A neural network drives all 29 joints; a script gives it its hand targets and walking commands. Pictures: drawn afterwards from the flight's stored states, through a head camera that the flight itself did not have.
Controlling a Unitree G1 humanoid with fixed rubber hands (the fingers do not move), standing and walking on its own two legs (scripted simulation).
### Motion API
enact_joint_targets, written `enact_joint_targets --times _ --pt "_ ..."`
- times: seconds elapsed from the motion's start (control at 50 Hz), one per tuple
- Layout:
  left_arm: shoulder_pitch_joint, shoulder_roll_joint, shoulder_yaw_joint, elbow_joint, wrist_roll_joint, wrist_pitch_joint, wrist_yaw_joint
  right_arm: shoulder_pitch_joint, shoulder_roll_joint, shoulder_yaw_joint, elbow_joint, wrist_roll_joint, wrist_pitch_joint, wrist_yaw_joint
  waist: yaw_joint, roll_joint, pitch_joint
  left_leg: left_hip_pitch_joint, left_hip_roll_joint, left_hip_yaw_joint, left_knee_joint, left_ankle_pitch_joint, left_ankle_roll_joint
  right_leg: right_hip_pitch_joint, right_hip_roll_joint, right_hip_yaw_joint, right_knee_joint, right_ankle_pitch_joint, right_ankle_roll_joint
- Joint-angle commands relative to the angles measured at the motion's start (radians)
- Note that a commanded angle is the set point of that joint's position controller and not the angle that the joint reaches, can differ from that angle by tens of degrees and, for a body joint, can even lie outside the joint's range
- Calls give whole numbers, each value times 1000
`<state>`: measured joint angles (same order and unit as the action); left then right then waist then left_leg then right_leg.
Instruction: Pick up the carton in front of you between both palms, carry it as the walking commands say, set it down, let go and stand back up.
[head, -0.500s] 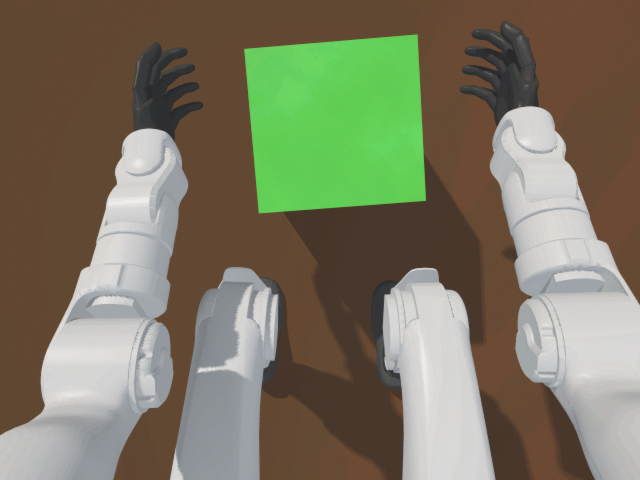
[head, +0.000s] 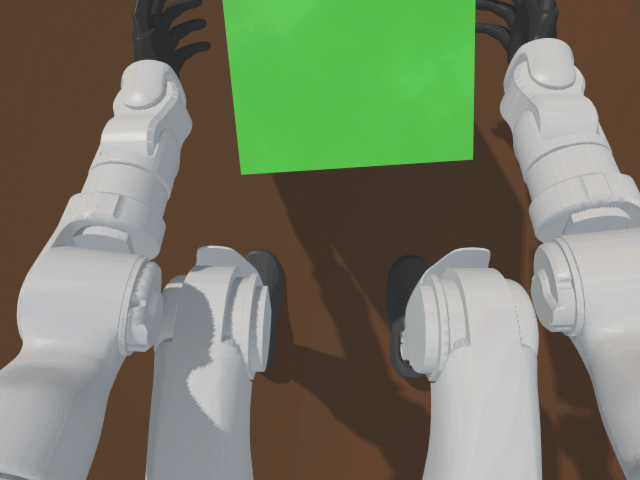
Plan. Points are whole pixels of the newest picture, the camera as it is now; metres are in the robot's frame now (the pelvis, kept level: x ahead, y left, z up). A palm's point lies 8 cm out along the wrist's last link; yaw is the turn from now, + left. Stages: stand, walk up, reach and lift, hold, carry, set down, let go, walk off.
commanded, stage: reach and lift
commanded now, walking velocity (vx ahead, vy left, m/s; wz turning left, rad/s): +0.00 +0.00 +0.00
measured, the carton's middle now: (346, 77) +0.50 -0.02 -0.24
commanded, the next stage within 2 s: none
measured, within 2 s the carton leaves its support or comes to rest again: leaves its support in 0.66 s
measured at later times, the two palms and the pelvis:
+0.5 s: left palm (190, 53) +0.51 +0.14 -0.17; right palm (499, 36) +0.52 -0.17 -0.17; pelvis -0.01 +0.00 +0.01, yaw +0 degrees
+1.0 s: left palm (129, 43) +0.48 +0.12 -0.02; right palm (611, 20) +0.49 -0.17 -0.03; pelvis -0.01 +0.00 +0.05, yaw -2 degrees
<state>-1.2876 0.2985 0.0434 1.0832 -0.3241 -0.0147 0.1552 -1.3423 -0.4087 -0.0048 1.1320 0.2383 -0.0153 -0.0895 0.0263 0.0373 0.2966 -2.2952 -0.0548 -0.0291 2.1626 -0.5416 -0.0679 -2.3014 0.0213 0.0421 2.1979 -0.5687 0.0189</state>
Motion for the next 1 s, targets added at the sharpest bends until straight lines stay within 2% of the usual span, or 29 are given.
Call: enact_joint_targets --times 0.0,0.08,0.14,0.28,0.34,0.38,0.42,0.46,0.52,0.58,0.66,0.72,0.78,0.82,0.9,0.94,0.98 --pt "-102 14 19 -67 9 -28 8 -179 -80 -5 -77 0 -19 4 -28 -106 -1221 545 2 89 -139 317 0 687 -7 -40 -188 370 9" --pt "-101 18 53 -50 48 -32 3 -186 -50 -9 -58 -12 -17 13 -5 -105 -1111 464 3 86 -147 281 4 610 -6 -30 -194 331 10" --pt "-114 12 63 -51 61 -38 3 -203 -44 -6 -57 -14 -22 11 -2 -98 -1103 470 4 85 -154 277 5 591 -5 -27 -201 319 8" --pt "-221 -132 -27 -75 18 -42 3 -280 49 44 -58 -7 -34 5 -42 -80 -1115 517 -18 80 -171 247 7 596 10 -38 -224 268 -5" --pt "-237 -181 -12 -45 40 -44 11 -299 78 31 -35 -36 -38 -4 -55 -75 -1111 530 -33 77 -174 229 5 594 18 -44 -235 243 -6" --pt "-288 -298 -31 -37 61 -40 -4 -357 231 89 -35 -33 -35 17 -37 -75 -1099 534 -46 76 -174 217 11 573 28 -46 -239 223 -9" --pt "-421 -540 -80 -43 81 -31 -56 -474 484 148 -36 -31 -26 69 -30 -81 -1092 509 -62 82 -165 223 13 561 45 -42 -232 234 -15" --pt "-534 -744 -97 -57 115 -9 -119 -558 717 165 -51 -60 -6 131 -39 -82 -1079 492 -80 91 -154 215 13 546 63 -47 -219 237 -19" --pt "-603 -891 -86 -117 148 21 -178 -583 881 146 -84 -92 28 182 -53 -81 -1096 487 -100 105 -143 213 18 518 83 -71 -209 234 -16" --pt "-618 -993 -113 -193 130 42 -196 -594 984 168 -159 -75 40 200 -57 -62 -1214 555 -109 115 -126 306 17 558 99 -86 -182 327 -15" --pt "-579 -1129 -192 -329 86 66 -185 -608 1099 253 -353 -8 56 188 -42 -75 -1515 702 -117 131 -119 453 11 747 114 -108 -167 497 -3" --pt "-579 -1174 -247 -465 87 97 -178 -577 1171 300 -489 14 92 173 -32 -103 -1702 740 -126 150 -137 446 7 897 126 -117 -193 530 4" --pt "-583 -1173 -270 -582 116 140 -184 -511 1238 307 -560 -16 148 169 -28 -117 -1728 725 -136 164 -181 350 16 948 145 -127 -239 457 12" --pt "-556 -1186 -261 -595 147 176 -196 -460 1282 291 -556 -50 188 180 -17 -112 -1658 701 -139 168 -229 260 22 916 149 -129 -288 357 10" --pt "-470 -1237 -148 -444 270 247 -236 -379 1355 177 -394 -163 256 225 0 -96 -1333 590 -133 151 -334 40 34 709 151 -122 -406 75 2" --pt "-451 -1260 -79 -382 328 268 -255 -369 1364 108 -336 -226 273 242 -2 -95 -1252 573 -132 142 -376 1 41 670 149 -119 -452 14 -2" --pt "-447 -1276 -38 -351 364 280 -268 -369 1369 55 -304 -266 281 254 -6 -90 -1253 585 -134 141 -413 1 42 679 149 -120 -484 14 -4"
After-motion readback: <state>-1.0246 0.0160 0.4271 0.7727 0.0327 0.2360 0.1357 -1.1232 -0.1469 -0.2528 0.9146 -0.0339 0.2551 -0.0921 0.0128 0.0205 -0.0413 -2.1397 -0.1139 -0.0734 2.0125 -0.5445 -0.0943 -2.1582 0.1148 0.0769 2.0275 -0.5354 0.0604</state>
